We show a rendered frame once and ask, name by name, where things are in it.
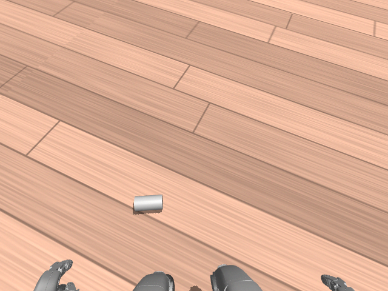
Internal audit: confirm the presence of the can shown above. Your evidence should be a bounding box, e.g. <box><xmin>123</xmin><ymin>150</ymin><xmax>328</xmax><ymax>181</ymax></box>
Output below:
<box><xmin>134</xmin><ymin>195</ymin><xmax>163</xmax><ymax>211</ymax></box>

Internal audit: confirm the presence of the right robot hand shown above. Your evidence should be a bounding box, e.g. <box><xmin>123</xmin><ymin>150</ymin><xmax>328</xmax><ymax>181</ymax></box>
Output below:
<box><xmin>321</xmin><ymin>275</ymin><xmax>354</xmax><ymax>291</ymax></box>

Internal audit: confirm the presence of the left robot hand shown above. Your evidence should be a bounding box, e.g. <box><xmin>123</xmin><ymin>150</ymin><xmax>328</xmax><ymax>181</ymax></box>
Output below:
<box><xmin>34</xmin><ymin>259</ymin><xmax>79</xmax><ymax>291</ymax></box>

